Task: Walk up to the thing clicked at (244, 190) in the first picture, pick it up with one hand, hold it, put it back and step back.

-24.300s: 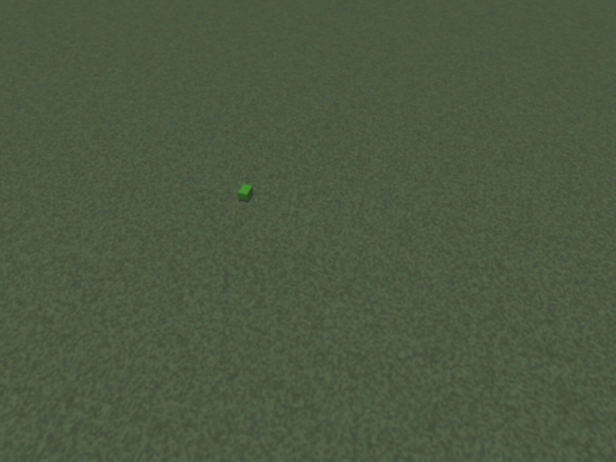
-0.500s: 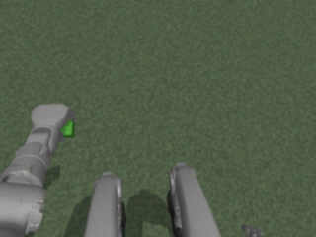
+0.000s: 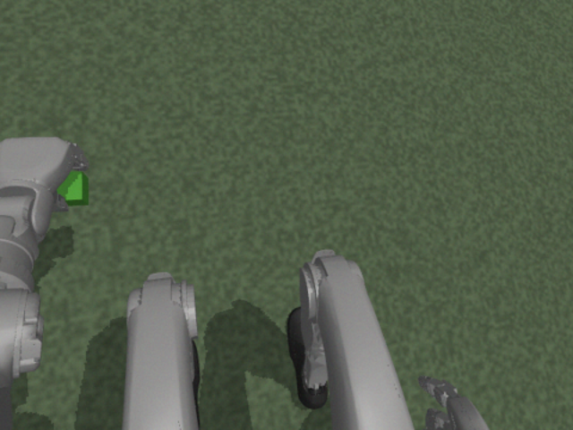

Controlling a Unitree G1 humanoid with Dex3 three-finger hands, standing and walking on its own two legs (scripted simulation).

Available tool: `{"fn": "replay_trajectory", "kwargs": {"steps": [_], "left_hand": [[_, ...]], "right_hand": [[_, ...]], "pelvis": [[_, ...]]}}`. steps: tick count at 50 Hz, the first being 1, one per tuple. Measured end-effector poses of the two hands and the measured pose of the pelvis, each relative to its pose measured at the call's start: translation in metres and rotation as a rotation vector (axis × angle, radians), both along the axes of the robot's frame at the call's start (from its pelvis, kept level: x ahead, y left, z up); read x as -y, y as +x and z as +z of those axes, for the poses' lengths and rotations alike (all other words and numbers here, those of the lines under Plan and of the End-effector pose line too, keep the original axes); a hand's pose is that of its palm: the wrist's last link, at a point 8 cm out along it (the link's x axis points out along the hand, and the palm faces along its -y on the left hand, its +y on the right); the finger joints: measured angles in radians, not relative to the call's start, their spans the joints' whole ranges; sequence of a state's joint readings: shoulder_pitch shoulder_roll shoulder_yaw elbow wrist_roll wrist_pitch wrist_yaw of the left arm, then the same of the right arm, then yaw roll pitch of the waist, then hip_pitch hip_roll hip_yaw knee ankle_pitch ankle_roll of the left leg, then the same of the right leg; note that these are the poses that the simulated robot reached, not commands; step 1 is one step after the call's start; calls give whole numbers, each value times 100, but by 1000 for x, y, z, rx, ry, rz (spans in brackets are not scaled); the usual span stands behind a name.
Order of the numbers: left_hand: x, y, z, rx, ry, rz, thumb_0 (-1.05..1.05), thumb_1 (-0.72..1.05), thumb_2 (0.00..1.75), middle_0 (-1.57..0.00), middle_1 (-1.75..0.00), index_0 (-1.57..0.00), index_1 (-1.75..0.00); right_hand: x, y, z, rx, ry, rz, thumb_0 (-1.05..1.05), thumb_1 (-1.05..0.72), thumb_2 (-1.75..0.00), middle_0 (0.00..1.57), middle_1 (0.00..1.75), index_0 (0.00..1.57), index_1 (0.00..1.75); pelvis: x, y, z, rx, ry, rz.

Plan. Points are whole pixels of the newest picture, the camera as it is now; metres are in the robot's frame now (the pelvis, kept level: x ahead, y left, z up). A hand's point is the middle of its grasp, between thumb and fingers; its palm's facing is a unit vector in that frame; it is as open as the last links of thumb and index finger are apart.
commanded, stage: crouch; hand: left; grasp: from above
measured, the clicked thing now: (63, 189) +0.47 +0.28 -0.21
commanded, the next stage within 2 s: lower in 0.56 s
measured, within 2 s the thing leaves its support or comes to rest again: rests again in 2.00 s
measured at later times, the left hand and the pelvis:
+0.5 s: hand (66, 196) +0.46 +0.28 -0.23, palm faces -0.47 -0.01 -0.88, open 7.2 cm; pelvis -0.01 +0.00 -0.06, yaw -2 degrees
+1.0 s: hand (76, 201) +0.46 +0.28 -0.28, palm faces -0.48 -0.04 -0.87, open 7.2 cm; pelvis +0.00 +0.00 -0.09, yaw -4 degrees
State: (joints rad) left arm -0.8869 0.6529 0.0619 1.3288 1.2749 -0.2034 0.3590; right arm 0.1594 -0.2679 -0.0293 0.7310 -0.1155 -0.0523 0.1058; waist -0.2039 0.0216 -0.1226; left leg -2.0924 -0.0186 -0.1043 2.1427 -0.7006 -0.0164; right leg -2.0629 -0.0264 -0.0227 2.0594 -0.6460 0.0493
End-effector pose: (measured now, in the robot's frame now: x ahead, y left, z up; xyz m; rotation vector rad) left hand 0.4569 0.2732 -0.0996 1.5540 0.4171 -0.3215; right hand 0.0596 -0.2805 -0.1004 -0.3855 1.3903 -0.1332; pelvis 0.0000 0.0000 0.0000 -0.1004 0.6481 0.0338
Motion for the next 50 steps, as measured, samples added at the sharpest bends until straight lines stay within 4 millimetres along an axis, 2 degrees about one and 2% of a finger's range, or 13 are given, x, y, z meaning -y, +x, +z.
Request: {"fn": "replay_trajectory", "kwargs": {"steps": [14, 22, 35, 50], "left_hand": [[-4, 1, -44, -19, -27, -27, 0, 45, 0, -101, -9, -104, -4], [-6, 5, -63, -18, -25, -26, 0, 44, 0, -101, -8, -105, -3], [-8, 18, -84, -20, -15, -15, 0, 43, 0, -103, -6, -107, -1], [-10, 15, -122, -35, -59, -26, 0, 40, 1, -107, -4, -108, -3]], "right_hand": [[-3, -30, -31, -73, 6, -10, 1, -90, -90, 20, 29, 21, 30], [-7, -40, -46, -90, 5, -8, 1, -90, -90, 20, 29, 21, 30], [-11, -44, -58, -118, 15, 2, 1, -91, -90, 20, 29, 21, 30], [-4, -43, -62, -153, -18, 44, 0, -92, -90, 20, 29, 21, 30]], "pelvis": [[-1, -7, -40, 26, -14, -9], [-4, -9, -58, 35, -22, -13], [-4, -5, -72, 30, -32, -19], [-3, -4, -89, 56, -51, -29]]}}
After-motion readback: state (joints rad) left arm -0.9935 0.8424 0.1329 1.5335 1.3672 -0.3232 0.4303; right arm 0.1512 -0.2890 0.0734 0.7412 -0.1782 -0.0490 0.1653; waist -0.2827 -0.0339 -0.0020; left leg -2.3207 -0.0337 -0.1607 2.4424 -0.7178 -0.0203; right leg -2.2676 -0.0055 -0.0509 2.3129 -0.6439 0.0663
